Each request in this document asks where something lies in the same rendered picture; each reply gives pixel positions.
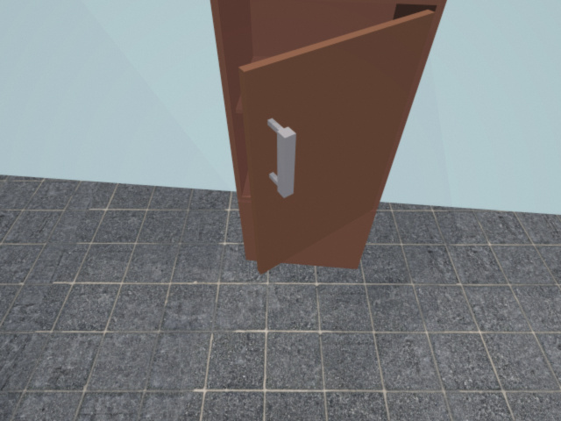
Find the cupboard door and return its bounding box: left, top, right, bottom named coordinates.
left=238, top=10, right=435, bottom=275

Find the handle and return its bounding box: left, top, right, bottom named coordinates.
left=267, top=118, right=296, bottom=198

